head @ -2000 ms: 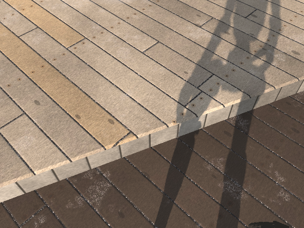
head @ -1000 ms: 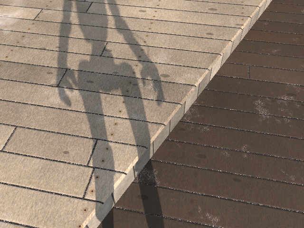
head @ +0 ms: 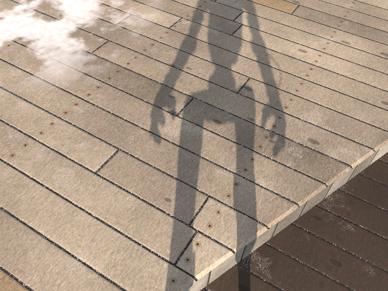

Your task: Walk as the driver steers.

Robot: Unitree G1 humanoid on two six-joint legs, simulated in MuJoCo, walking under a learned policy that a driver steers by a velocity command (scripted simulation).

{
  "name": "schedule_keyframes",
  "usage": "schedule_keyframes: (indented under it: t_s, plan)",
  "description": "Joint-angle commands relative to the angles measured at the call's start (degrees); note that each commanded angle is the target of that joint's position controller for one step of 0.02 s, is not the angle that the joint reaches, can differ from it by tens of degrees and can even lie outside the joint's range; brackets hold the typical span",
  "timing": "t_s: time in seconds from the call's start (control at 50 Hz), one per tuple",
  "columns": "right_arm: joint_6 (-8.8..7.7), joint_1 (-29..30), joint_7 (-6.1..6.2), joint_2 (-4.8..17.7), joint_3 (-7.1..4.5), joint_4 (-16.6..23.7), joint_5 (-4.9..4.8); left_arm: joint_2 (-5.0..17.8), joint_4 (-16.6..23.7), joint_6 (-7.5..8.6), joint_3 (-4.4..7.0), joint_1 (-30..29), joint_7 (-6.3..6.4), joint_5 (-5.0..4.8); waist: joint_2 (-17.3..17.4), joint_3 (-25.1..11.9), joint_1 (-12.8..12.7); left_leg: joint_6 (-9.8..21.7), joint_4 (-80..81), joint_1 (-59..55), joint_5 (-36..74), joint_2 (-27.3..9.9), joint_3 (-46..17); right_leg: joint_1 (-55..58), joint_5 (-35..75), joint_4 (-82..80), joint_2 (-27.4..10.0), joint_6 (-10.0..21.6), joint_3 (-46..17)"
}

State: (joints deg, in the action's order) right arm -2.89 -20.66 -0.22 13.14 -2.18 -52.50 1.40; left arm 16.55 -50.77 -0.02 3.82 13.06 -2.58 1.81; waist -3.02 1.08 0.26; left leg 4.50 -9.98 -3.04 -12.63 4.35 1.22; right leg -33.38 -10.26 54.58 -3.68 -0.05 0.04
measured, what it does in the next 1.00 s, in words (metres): walks ahead, turning right: right foot, then left foot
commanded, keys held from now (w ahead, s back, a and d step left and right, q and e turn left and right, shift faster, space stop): w+e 0.18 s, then e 0.34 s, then no key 0.48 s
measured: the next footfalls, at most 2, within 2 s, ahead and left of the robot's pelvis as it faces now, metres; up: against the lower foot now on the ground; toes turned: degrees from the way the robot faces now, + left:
right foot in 0.26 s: +0.28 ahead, -0.12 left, +0.00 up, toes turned -11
left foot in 0.88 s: +0.33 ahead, +0.04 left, +0.00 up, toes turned -24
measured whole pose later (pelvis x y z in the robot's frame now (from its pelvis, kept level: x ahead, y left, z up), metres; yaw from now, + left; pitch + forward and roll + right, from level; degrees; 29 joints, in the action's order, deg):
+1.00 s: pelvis +0.26 -0.04 +0.00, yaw -23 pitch -1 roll -1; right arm 0.1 -12.3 2.4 10.7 -0.4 -49.3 1.4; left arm 12.8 -50.3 -1.9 1.7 14.4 1.2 1.0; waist -2.7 2.0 -0.9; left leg 1.8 -24.6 10.2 -13.6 1.3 -0.7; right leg -14.3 -23.3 35.1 5.3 1.9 -4.9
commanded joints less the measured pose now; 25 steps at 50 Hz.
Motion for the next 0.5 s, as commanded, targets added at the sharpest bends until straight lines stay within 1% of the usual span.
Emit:
schedule_keyframes:
  t_s: [0.02,0.06,0.1,0.14,0.16,0.18,0.2,0.22,0.24,0.26,0.28,0.3,0.32,0.34,0.36,0.38,0.4,0.42,0.44,0.46,0.48,0.5]
  plan:
    - [-1.42,-4.00,0.75,8.01,-1.63,0.37,0.49,2.73,4.63,0.97,0.56,-7.37,-0.09,-0.21,6.41,6.60,2.82,6.43,5.34,-2.98,7.88,-17.49,-6.86,-13.24,1.63,-0.12,1.34,0.27,-3.54]
    - [-1.85,-3.38,0.96,7.39,-1.31,-0.02,0.42,2.33,5.06,1.16,0.41,-8.50,-0.21,0.07,6.39,7.32,2.44,5.80,4.99,-2.82,12.23,-17.31,-3.75,-13.00,3.08,-2.80,2.00,0.65,-2.97]
    - [-2.29,-2.85,1.15,6.71,-0.90,-0.43,0.38,1.21,6.24,1.44,-0.20,-11.07,-0.51,0.47,6.68,7.88,2.52,5.13,4.21,-1.68,19.22,-16.70,-0.40,-10.43,4.43,-7.59,2.18,1.25,0.02]
    - [-2.52,-4.11,1.42,6.62,-0.64,-1.55,0.21,-0.12,8.02,1.60,-0.96,-14.19,-0.83,0.58,7.25,8.30,3.19,4.45,2.79,-1.67,27.02,-16.94,1.93,-7.22,3.98,-13.13,2.32,2.75,3.96]
    - [-2.52,-4.42,1.58,7.08,-0.63,-2.08,0.29,-0.41,8.74,1.62,-1.16,-14.68,-0.86,0.47,7.60,8.26,2.93,3.85,0.89,-2.08,33.61,-17.36,3.05,-4.96,2.77,-15.82,2.84,3.97,5.48]
    - [-2.57,-3.85,1.72,7.76,-0.62,-2.25,0.31,-0.27,8.80,1.64,-1.15,-13.52,-0.73,0.31,8.24,6.82,1.95,3.10,-2.46,-2.59,44.31,-17.27,4.42,-1.13,1.51,-17.92,4.32,5.36,7.18]
    - [-2.46,-2.95,2.10,8.65,-0.75,-2.26,0.27,0.34,8.19,1.82,-0.93,-10.25,-0.40,0.34,9.14,4.56,0.38,2.26,-8.39,-3.27,58.04,-16.97,5.56,3.14,0.07,-18.97,6.54,6.59,8.85]
    - [-2.05,-2.31,2.42,9.60,-0.93,-2.31,0.26,1.26,6.50,2.26,-0.54,-4.05,-0.12,0.39,9.95,0.55,-2.11,1.68,-17.84,-3.74,67.54,-16.71,6.21,8.95,-0.78,-20.02,8.93,7.81,9.71]
    - [-1.71,-1.72,2.65,10.46,-1.10,-2.11,-0.11,2.57,4.02,3.06,0.13,4.53,0.20,0.76,9.73,-4.48,-5.36,0.82,-29.55,-1.03,65.65,-16.23,6.46,18.61,3.31,-24.16,10.09,9.08,8.44]
    - [-1.90,-0.20,2.56,10.50,-0.92,-1.20,-1.03,4.95,2.25,3.80,1.09,11.28,0.68,1.70,7.61,-8.57,-9.05,-0.95,-43.64,8.43,48.97,-13.62,7.75,31.09,12.00,-29.18,6.48,11.04,3.38]
    - [-2.57,-3.17,1.96,3.76,0.44,2.21,-2.52,12.47,3.55,3.39,3.25,11.70,1.53,1.52,-11.48,-17.36,-5.18,-5.01,-70.84,31.76,-8.86,-1.81,10.04,52.67,42.24,-25.19,-13.92,19.68,-23.81]
    - [-2.31,-3.86,1.99,8.33,-0.57,2.39,-1.79,13.83,3.39,3.01,3.82,13.12,1.22,-1.45,-2.72,-27.00,-6.11,-4.47,-81.45,35.49,-17.21,0.33,-2.50,55.23,56.77,-27.73,-18.91,26.47,-34.23]
    - [-2.05,-0.02,1.92,7.66,-0.47,3.13,-1.33,12.07,4.07,2.51,3.59,7.55,1.75,-2.24,2.46,-20.31,-4.43,-4.18,-81.11,37.31,-11.84,-3.94,-4.99,48.04,52.68,-28.64,-16.69,25.24,-25.75]
    - [-2.14,1.73,1.83,6.74,-0.10,3.86,-0.95,7.75,4.41,2.18,2.33,4.01,2.13,-2.25,4.41,-10.71,-2.69,-4.22,-75.79,37.75,-9.83,-5.96,-3.82,37.44,47.93,-31.62,-13.76,22.16,-20.80]
    - [-1.55,3.91,1.78,6.64,-0.32,4.56,-0.23,5.29,4.39,2.09,1.56,2.05,2.41,-2.13,5.78,-5.77,-1.07,-4.48,-70.83,37.40,-9.48,-7.72,-4.41,31.27,42.30,-34.09,-10.08,19.11,-17.78]
    - [-0.12,4.62,1.62,6.85,-0.48,4.47,0.77,3.59,4.45,1.71,1.00,-0.32,2.57,-2.37,6.49,-2.99,0.35,-4.57,-67.17,34.10,-8.33,-8.00,-3.62,25.00,36.08,-36.65,-5.29,15.27,-14.67]
    - [1.13,0.59,1.45,5.94,-0.37,4.31,0.69,4.59,4.70,1.85,0.95,-0.03,2.59,-1.87,2.39,-3.08,1.66,-5.31,-65.43,32.00,-8.77,-7.61,-3.51,22.31,41.94,-36.83,-6.76,16.94,-13.52]
    - [1.94,0.29,1.63,5.73,-0.24,4.36,0.81,5.13,4.23,2.24,1.17,1.19,2.35,-1.68,1.77,-3.26,1.70,-5.94,-63.65,31.31,-9.20,-7.66,-3.35,21.25,46.21,-36.38,-6.60,17.41,-13.61]
    - [2.30,0.51,1.78,5.43,-0.30,4.55,0.70,5.79,4.17,2.56,1.37,1.41,2.13,-1.58,1.76,-3.48,1.78,-6.48,-61.97,31.19,-8.73,-7.25,-3.01,19.99,47.32,-35.95,-5.27,17.29,-11.77]
    - [2.39,0.84,1.81,5.44,-0.40,4.60,0.73,6.33,4.54,2.51,1.53,0.80,2.09,-1.31,2.35,-4.72,2.01,-6.92,-59.55,31.20,-7.54,-7.24,-2.75,20.04,44.31,-35.80,-3.99,16.28,-11.39]
    - [2.43,1.48,1.82,5.29,-0.47,5.01,0.85,6.73,4.92,2.43,1.62,1.31,2.30,-1.06,1.18,-5.73,1.42,-7.42,-59.73,31.85,-6.85,-6.50,-1.91,20.21,45.80,-35.41,-3.69,16.19,-11.61]
    - [2.63,2.85,1.80,5.66,-0.64,5.63,0.89,6.89,5.07,2.13,1.64,1.72,2.44,-1.11,1.13,-6.27,1.10,-7.78,-58.26,32.82,-5.62,-6.60,-2.24,20.60,44.09,-35.17,-3.35,15.58,-12.11]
